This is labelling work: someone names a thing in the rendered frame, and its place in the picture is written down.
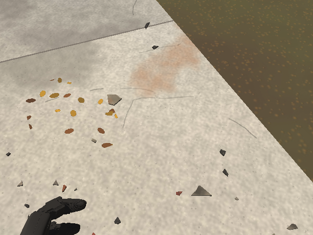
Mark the left robot hand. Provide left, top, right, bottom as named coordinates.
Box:
left=20, top=196, right=87, bottom=235

